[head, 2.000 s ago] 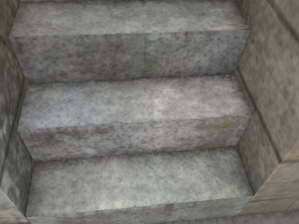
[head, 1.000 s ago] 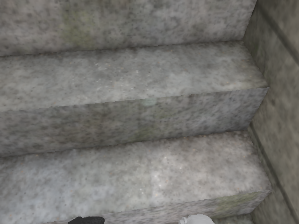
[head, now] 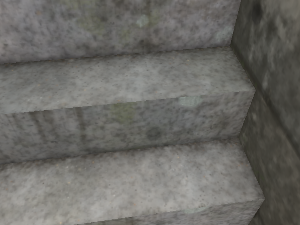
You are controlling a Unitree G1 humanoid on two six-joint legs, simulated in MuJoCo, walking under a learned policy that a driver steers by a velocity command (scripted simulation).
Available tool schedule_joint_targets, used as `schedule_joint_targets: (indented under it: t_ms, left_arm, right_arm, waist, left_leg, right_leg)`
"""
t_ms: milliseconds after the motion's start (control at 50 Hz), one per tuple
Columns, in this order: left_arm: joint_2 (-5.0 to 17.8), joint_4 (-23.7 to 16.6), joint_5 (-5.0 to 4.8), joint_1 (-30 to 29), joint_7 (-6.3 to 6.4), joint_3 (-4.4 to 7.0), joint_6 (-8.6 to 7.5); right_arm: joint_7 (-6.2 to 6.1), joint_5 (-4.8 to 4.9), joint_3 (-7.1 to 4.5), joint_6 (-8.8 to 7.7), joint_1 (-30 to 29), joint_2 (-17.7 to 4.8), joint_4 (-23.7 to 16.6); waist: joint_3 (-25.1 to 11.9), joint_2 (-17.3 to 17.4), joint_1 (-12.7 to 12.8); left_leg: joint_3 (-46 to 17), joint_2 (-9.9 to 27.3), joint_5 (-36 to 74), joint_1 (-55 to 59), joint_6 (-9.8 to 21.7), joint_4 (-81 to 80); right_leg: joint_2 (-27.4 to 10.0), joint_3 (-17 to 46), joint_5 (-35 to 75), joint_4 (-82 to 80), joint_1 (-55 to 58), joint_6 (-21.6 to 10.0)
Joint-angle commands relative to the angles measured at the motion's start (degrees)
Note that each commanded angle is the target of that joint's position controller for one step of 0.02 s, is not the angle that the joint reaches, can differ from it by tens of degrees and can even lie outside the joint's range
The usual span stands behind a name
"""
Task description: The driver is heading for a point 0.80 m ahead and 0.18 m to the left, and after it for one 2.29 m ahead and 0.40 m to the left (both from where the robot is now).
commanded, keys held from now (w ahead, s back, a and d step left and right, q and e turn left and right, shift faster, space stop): w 0.02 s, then w+q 0.84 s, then w+e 0.14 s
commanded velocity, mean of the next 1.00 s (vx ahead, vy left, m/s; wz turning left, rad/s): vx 0.50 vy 0.00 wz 0.40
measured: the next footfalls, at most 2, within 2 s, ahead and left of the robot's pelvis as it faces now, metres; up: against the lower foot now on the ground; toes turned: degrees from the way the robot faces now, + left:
right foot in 0.18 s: +0.30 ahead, -0.15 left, +0.22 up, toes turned -4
left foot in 0.64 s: +0.46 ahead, +0.23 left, +0.44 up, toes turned +14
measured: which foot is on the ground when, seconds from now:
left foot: down 0.00-0.22, up 0.24-0.62, down 0.64-1.00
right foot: up 0.00-0.16, down 0.18-0.72, up 0.74-1.00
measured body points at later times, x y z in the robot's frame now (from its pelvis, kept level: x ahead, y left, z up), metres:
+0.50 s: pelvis +0.25 +0.01 +0.25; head +0.25 +0.02 +0.70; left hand +0.27 +0.24 +0.09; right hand +0.47 -0.18 +0.17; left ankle +0.27 +0.14 -0.18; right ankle +0.26 -0.14 -0.48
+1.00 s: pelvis +0.43 +0.13 +0.46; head +0.46 +0.14 +0.91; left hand +0.56 +0.40 +0.37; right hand +0.49 -0.09 +0.31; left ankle +0.42 +0.22 -0.26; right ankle +0.47 -0.02 +0.07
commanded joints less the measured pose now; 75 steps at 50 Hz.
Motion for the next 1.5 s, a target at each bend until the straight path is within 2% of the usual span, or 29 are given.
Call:
schedule_joint_targets:
  t_ms: [20, 60, 140, 200, 220, 260, 340, 400, 440, 520, 600, 660, 680, 700, 740, 840, 880, 920, 1000, 1020, 1080, 1160, 1280, 1320, 1340, 1380, 1460, 1480, 1500]
  left_arm:
    - [-3.1, -1.3, -0.35, -1.7, -2.48, -2.49, 0.82]
    - [-3.4, -6.0, -0.48, -13.9, -1.3, -3.84, 0.65]
    - [-2.5, -22.4, -0.96, -44.6, 0.19, -6.08, 6.09]
    - [1.6, -10.0, -4.73, -8.9, -0.29, -3.06, 7.99]
    - [8.3, -2.2, 0.95, 17.4, 7.89, 1.5, 3.02]
    - [11.4, 3.2, -2.75, 10.5, 12.31, 3.44, 2.04]
    - [1.5, 12.6, -1.36, -0.4, 8.26, 2.79, -2.21]
    - [-8.3, 9.4, 0.86, -12.9, -1.66, -0.84, -3.36]
    - [3.3, 9.6, 0.56, -14.6, -2.27, 2.42, -2.19]
    - [0.2, 20.4, 7.48, 16.4, -1.52, -0.58, -1.54]
    - [13.7, 18.4, 1.05, 13.3, -6.29, 3.51, 0.04]
    - [16.9, 11.6, 1.51, 5.0, -6.91, 3.74, -0.66]
    - [14.7, 8.4, -6.08, 10.9, 3.5, 5.07, -4.84]
    - [16.0, 8.5, -8.02, 15.2, 4.77, 4.43, -8.0]
    - [10.2, 2.8, -2.54, 3.0, 3.07, 4.9, -8.44]
    - [-1.3, -8.2, 4.83, -6.4, 5.44, 0.53, -5.38]
    - [0.6, -8.2, 1.76, -4.9, 5.11, 0.82, -5.59]
    - [8.2, -1.2, -0.99, 7.2, -1.79, 2.55, 0.99]
    - [0.5, -5.5, -0.3, -2.7, -1.41, -1.88, 1.02]
    - [-12.3, -12.1, -1.52, -19.3, 4.54, -4.03, -1.92]
    - [4.9, -10.8, -2.78, -3.8, 0.89, -1.54, 3.61]
    - [3.6, -13.8, -3.94, -13.3, -1.3, -2.32, 7.72]
    - [5.1, -12.6, -0.45, -2.9, -5.51, -1.95, 10.1]
    - [9.7, -2.7, 0.38, 20.3, -3.42, 0.44, 10.33]
    - [11.3, 4.0, -1.69, 16.8, 4.01, 2.81, 5.8]
    - [5.8, 4.4, -2.81, 9.2, 7.7, 2.36, 3.72]
    - [4.9, 8.0, -1.16, 12.7, 7.14, 3.86, -1.09]
    - [-0.4, 10.3, -0.19, 14.6, -0.01, -0.23, -0.93]
    - [-0.8, 8.8, -0.8, 16.5, -1.75, 0.05, -1.18]
  right_arm:
    - [0.38, -2.12, 0.05, -2.22, 0.5, -1.7, -0.7]
    - [1.46, -5.97, 1.74, -1.73, 13.3, 2.3, 5.5]
    - [3.47, -0.18, -0.63, -2.9, 15.2, -3.7, 7.4]
    - [10.25, 2.46, -1.67, -5.29, 11.8, -10.3, 5.3]
    - [0.57, 5.56, -5.68, -7.85, 0.2, -14.2, -4.9]
    - [-1.96, 1.44, -5.74, -7.37, -5.6, -8.8, -6.6]
    - [-2.99, -2.22, -0.04, -1.54, -10.3, 10.6, -21.8]
    - [1.56, 2.98, 0.65, 3.19, -4.2, 4.6, -19.6]
    - [1.77, 3.8, -0.06, 2.92, -9.7, -0.2, -21.8]
    - [1.08, 2.18, 4.48, 3.16, -27.7, 0.6, -25.5]
    - [1.19, 0.03, 7.6, 8.45, -42.1, -1.0, -31.3]
    - [3.03, 1.99, 5.04, 3.19, -14.3, -3.0, -19.8]
    - [-0.38, -2.5, 1.72, 1.97, -12.7, -3.5, -22.2]
    - [-1.92, -3.02, 1.49, 2.16, -12.0, -5.6, -23.9]
    - [-5.07, -0.85, -4.36, 4.06, -11.8, -16.1, -22.3]
    - [-4.45, 0.85, -3.64, -0.51, -9.5, -4.6, -11.4]
    - [-6.97, 0.68, -4.65, -2.34, -5.0, -6.1, -8.3]
    - [0.8, 1.14, 0.86, 0.74, 3.6, -1.7, -9.4]
    - [2.26, -2.41, 2.11, -0.7, 15.9, 0.1, -0.6]
    - [-2.89, 0.08, -1.41, -4.99, 6.1, -4.0, -2.2]
    - [3.47, -5.19, 1.71, -3.79, 3.4, -2.8, -3.1]
    - [5.27, -4.27, 2.76, -1.56, 5.3, -6.8, -2.4]
    - [7.57, 0.56, -0.89, -1.4, 4.9, -17.9, -0.3]
    - [8.73, -6.37, -0.38, 0.1, 11.5, -11.7, 1.0]
    - [0.64, 0.23, -2.62, -3.5, -0.3, -9.1, -11.1]
    - [-1.6, -2.08, 0.19, -4.1, -10.9, 0.0, -15.9]
    - [-3.27, -2.65, 1.81, -3.61, -13.2, 3.6, -24.2]
    - [-1.26, 3.15, 1.99, -1.63, -22.0, -2.1, -22.5]
    - [-1.57, 1.98, 1.34, -2.13, -20.8, -3.6, -22.6]
  waist:
    - [4.9, 12.5, 1.2]
    - [6.6, 0.1, -0.9]
    - [-1.3, 8.5, -0.9]
    - [-20.0, 9.8, 11.0]
    - [-24.2, -1.0, 17.0]
    - [-22.4, -15.9, 10.1]
    - [7.3, 1.6, -7.8]
    - [4.6, 2.0, -10.9]
    - [0.9, 3.2, -11.7]
    - [-4.2, 7.1, -1.3]
    - [-2.5, -4.5, -1.8]
    - [-10.1, -4.5, -11.7]
    - [-13.1, 5.3, -5.9]
    - [-21.3, 10.0, -6.6]
    - [-21.6, 23.1, -8.2]
    - [-0.2, 6.7, -2.7]
    - [0.0, 7.2, -2.9]
    - [-8.9, 6.5, -6.5]
    - [-1.9, 8.9, -2.6]
    - [7.9, 1.8, -4.2]
    - [3.0, 6.4, 4.6]
    - [5.6, 10.9, 3.4]
    - [-13.9, 19.0, 5.1]
    - [-21.9, 6.4, 6.7]
    - [-14.8, -15.6, 3.8]
    - [0.6, -5.9, 1.0]
    - [11.3, 3.1, -2.0]
    - [5.4, -0.9, -0.8]
    - [3.1, -0.6, -0.2]
  left_leg:
    - [-24.5, 18.3, 15.5, 10.1, 14.0, -28.4]
    - [-24.1, 19.1, 21.5, 24.6, 11.4, -24.3]
    - [-19.2, 13.1, 74.1, 3.7, 11.6, -36.7]
    - [-16.4, 20.7, 146.3, -1.1, 14.0, -22.7]
    - [-10.1, 9.9, 117.9, -4.3, 3.5, 8.1]
    - [-10.1, -0.2, 37.7, -11.1, 1.1, 59.2]
    - [-15.0, 0.6, 23.3, -40.3, 5.8, 79.4]
    - [-14.8, 8.0, 8.5, -41.0, 14.1, 63.3]
    - [-12.4, 8.2, 4.5, -37.9, 13.1, 66.6]
    - [-8.3, 11.2, 12.4, -70.4, 13.6, 71.9]
    - [-2.1, 8.9, -19.1, -35.5, 9.9, 39.4]
    - [-0.3, 0.9, 3.5, -32.0, 11.6, 33.9]
    - [1.4, -4.0, -10.0, -8.1, 10.7, 30.8]
    - [-7.7, -1.9, -10.9, 7.2, 10.6, 19.4]
    - [-52.7, 11.1, -30.9, 8.3, 10.0, -19.0]
    - [-30.6, 0.2, -3.6, 3.0, 4.7, -10.9]
    - [-30.6, 3.6, 14.0, 15.1, 6.7, -14.7]
    - [-41.9, 11.2, 40.1, 33.4, 13.9, -11.0]
    - [-34.2, 14.7, 18.8, 25.5, 13.5, -16.6]
    - [-27.2, 14.7, 3.1, 10.7, 6.3, -27.3]
    - [-26.8, 13.3, -4.3, -0.2, 10.8, -28.4]
    - [-22.3, 20.6, 11.9, -2.9, 13.6, -44.6]
    - [-6.7, 25.1, 128.2, 33.8, 19.4, -17.5]
    - [-6.8, 16.0, 103.1, 6.6, 14.8, 3.3]
    - [0.2, 5.5, 43.6, -2.6, 7.6, 14.8]
    - [-9.3, 0.9, 26.5, -17.9, 1.9, 52.6]
    - [-8.9, 0.6, 14.1, -39.7, 0.6, 70.3]
    - [-17.8, 4.6, 19.4, -51.1, 4.1, 62.4]
    - [-13.7, 6.2, 15.6, -52.4, 4.0, 59.8]
  right_leg:
    - [-0.6, -3.0, -15.0, 27.1, -22.2, -1.3]
    - [-1.1, -1.3, -11.1, 23.7, -40.5, -2.6]
    - [-3.1, -16.3, -42.7, -37.4, -0.3, 1.5]
    - [2.0, -10.0, -1.7, -32.6, 39.9, -0.9]
    - [-12.7, 11.4, -21.4, -43.2, 60.8, -3.9]
    - [-22.7, 39.6, -29.8, -75.0, 48.3, -9.5]
    - [-17.9, 9.7, -35.1, -76.6, 32.3, 4.3]
    - [-16.7, -8.5, -8.0, -89.6, 31.6, 5.8]
    - [-16.3, -13.2, -8.5, -96.4, 30.3, 4.5]
    - [-19.2, -12.8, -5.4, -92.1, 61.5, 3.3]
    - [-22.8, -15.2, 2.0, -112.3, 38.9, -0.9]
    - [-23.3, -22.9, 64.3, -90.7, 61.1, -0.8]
    - [-18.8, -25.6, 87.0, -70.4, 52.3, 2.7]
    - [-20.5, -18.1, 83.3, -58.5, 45.8, 3.1]
    - [-2.6, -7.4, 14.3, -13.1, 25.9, 10.4]
    - [-1.2, -4.1, 8.0, 12.6, 2.7, 7.5]
    - [0.8, -4.8, 1.6, 11.2, -3.8, 9.6]
    - [2.3, 6.3, -0.6, 13.9, -21.0, 8.5]
    - [-1.0, 1.3, -11.0, 38.7, -38.3, 0.1]
    - [2.2, -5.3, -8.8, 36.9, -29.5, 5.3]
    - [-4.2, -3.5, -0.5, 21.8, -26.8, 1.0]
    - [-5.8, -8.9, -5.1, 11.9, -17.9, 0.5]
    - [7.0, -21.7, -24.8, -40.8, 6.3, 3.7]
    - [1.0, 11.0, -4.9, -56.5, 38.1, -7.4]
    - [-4.6, 31.2, -52.3, -70.5, 44.5, -5.9]
    - [-6.2, 35.4, -49.2, -75.9, 29.7, -5.7]
    - [-2.2, 24.0, -18.3, -74.4, 38.0, -1.0]
    - [-3.0, 17.0, -1.3, -68.9, 42.3, 2.9]
    - [-3.6, 14.2, 5.7, -70.9, 46.6, 2.0]
Keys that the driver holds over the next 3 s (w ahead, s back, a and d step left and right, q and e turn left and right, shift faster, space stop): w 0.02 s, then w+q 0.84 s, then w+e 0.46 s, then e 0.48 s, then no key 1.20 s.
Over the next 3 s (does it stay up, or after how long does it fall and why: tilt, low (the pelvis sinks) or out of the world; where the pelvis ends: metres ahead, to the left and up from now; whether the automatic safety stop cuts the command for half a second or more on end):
stays up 0.90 0.17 0.92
